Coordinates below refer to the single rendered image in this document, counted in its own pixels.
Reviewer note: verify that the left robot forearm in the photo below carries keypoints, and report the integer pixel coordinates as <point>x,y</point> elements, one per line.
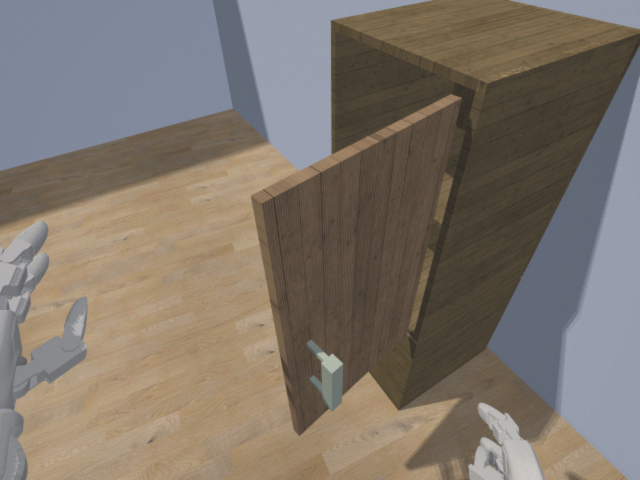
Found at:
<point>13,462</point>

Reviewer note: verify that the handle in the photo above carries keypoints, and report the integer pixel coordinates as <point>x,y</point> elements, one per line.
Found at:
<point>332,377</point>

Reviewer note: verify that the cupboard door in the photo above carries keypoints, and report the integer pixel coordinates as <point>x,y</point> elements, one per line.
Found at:
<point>343,242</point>

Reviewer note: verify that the left robot hand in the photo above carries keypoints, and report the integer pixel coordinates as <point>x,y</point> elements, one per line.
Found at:
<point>19,275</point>

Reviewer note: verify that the right robot hand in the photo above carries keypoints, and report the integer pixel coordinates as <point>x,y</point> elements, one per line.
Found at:
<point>516,460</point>

